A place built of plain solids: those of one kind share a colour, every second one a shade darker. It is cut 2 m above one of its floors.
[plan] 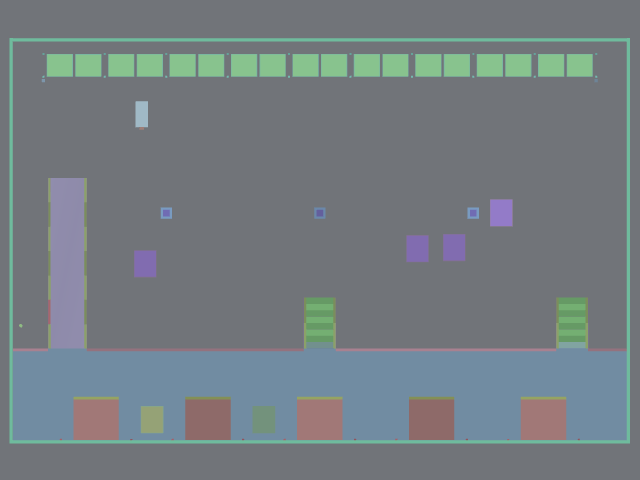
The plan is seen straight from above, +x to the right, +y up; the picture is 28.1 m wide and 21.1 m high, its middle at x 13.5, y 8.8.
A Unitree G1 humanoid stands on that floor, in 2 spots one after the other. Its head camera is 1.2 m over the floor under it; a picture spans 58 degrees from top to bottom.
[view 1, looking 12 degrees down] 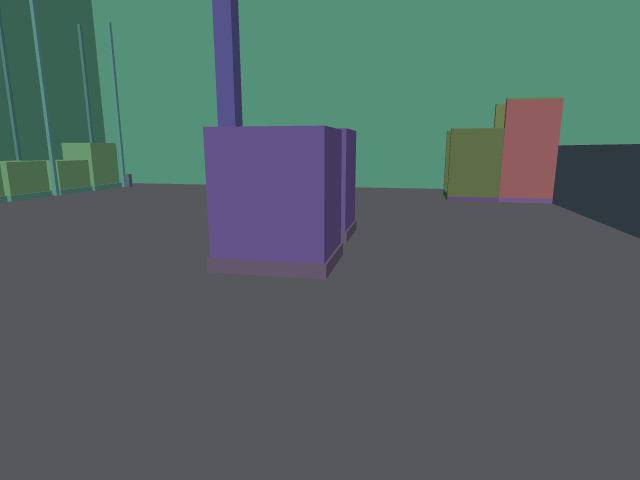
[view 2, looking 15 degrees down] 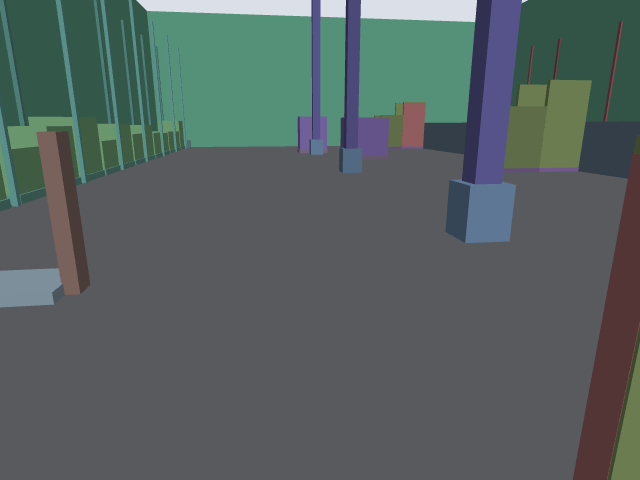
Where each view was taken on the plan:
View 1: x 13.49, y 7.07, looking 12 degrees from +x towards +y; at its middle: stage_load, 3.99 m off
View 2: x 2.40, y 12.33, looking -8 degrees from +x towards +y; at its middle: ground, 4.64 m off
